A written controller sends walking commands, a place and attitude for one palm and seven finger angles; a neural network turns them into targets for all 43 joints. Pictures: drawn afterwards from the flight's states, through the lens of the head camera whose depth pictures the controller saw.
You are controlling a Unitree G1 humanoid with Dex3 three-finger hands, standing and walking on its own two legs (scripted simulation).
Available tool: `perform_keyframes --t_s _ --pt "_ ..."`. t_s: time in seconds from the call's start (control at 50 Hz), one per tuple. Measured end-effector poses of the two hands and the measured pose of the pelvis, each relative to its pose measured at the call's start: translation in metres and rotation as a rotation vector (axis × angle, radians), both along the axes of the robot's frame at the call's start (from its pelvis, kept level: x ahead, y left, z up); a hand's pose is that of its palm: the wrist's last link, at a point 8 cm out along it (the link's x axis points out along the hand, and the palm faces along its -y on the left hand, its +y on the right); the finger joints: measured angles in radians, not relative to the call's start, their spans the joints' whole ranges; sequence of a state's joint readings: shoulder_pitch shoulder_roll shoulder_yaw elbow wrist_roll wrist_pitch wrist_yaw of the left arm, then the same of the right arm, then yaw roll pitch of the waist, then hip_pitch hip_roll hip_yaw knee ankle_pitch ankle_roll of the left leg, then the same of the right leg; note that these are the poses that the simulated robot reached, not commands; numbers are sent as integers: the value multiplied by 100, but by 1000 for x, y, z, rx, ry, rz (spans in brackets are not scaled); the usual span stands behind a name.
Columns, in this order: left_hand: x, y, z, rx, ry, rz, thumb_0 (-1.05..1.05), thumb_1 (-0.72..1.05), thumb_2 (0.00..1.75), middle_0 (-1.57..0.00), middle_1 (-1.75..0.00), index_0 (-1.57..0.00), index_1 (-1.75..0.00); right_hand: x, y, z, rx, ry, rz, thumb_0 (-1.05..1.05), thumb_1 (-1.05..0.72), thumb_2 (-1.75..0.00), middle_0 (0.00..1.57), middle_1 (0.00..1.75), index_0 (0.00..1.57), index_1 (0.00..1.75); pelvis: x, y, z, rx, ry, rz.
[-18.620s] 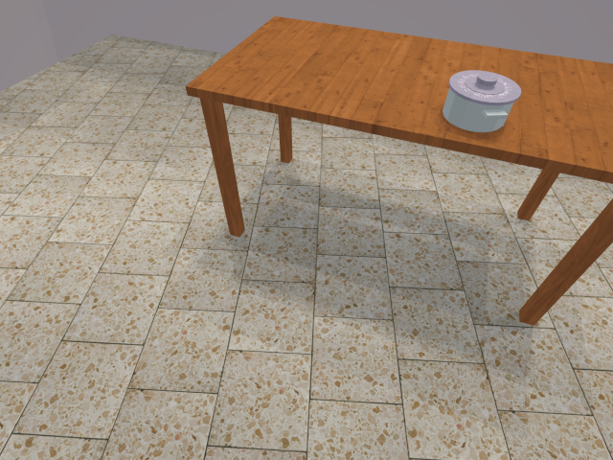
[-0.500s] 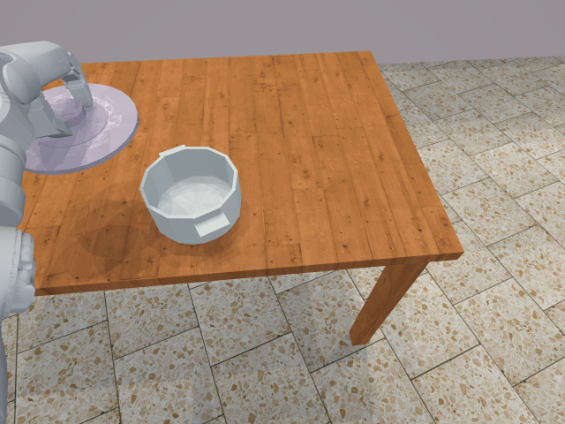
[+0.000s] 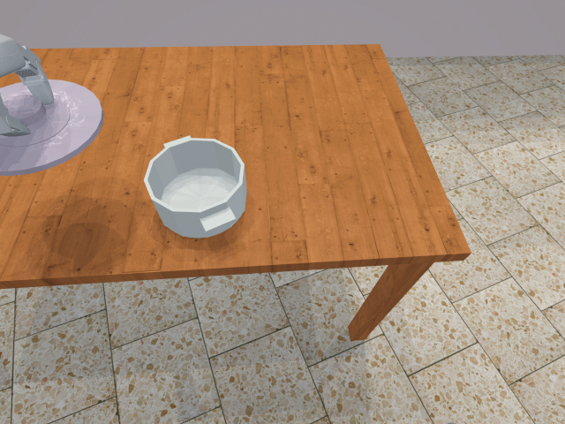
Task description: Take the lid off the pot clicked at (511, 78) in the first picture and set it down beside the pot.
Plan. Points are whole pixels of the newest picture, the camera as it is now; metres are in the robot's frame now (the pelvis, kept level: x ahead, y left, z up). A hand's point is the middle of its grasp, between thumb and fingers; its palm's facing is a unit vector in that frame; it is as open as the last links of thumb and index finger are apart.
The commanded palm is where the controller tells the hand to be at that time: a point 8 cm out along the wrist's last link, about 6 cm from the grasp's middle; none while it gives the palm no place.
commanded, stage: move the lid sideways beside the pot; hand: left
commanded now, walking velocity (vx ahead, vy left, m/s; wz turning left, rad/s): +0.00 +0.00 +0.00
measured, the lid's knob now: (22, 110) +0.48 +0.34 +0.16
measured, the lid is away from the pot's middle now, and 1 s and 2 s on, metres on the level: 0.19 0.22 0.22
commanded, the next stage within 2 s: lower the lid onto the table in 0.46 s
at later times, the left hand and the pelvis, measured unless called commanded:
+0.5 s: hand out of the picture +0.44 +0.37 +0.19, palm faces -0.33 -0.13 -0.93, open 8.2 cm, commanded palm +0.46 +0.37 +0.27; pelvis +0.00 +0.00 +0.00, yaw +0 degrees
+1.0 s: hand out of the picture +0.45 +0.36 +0.17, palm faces -0.38 -0.11 -0.92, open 8.2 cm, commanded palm +0.47 +0.36 +0.24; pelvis -0.01 +0.00 -0.01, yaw -1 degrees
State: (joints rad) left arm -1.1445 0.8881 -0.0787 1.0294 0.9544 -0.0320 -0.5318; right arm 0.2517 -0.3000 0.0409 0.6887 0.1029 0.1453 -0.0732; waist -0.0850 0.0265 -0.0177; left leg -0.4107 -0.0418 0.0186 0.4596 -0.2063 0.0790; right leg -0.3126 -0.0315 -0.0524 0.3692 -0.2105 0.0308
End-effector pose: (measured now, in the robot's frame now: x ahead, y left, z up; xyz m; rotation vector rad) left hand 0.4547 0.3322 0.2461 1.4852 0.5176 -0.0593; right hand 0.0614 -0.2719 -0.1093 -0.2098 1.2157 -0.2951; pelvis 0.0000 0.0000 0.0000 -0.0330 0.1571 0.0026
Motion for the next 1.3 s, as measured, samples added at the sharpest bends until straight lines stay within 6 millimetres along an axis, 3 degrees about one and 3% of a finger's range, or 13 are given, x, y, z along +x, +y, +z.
perform_keyframes --t_s 0.52,1.02,1.3 --pt "-17 39 6 -2 -8 77 -5 22 82 -73 -102 -54 -94 -20 -4 -2 -26 67 -14 1 -90 -90 20 30 20 30 -2 0 -2 -10 12 -1" --pt "-6 24 -21 -9 34 3 -5 22 82 -73 -102 -54 -94 -29 2 -3 -28 66 -30 1 -90 -90 20 30 20 30 -6 5 -5 -14 25 -9" --pt "0 32 -42 -32 52 3 -5 22 82 -73 -102 -54 -94 -41 -2 -2 -54 106 -59 1 -90 -90 20 30 20 30 -2 6 -7 -19 44 -17"
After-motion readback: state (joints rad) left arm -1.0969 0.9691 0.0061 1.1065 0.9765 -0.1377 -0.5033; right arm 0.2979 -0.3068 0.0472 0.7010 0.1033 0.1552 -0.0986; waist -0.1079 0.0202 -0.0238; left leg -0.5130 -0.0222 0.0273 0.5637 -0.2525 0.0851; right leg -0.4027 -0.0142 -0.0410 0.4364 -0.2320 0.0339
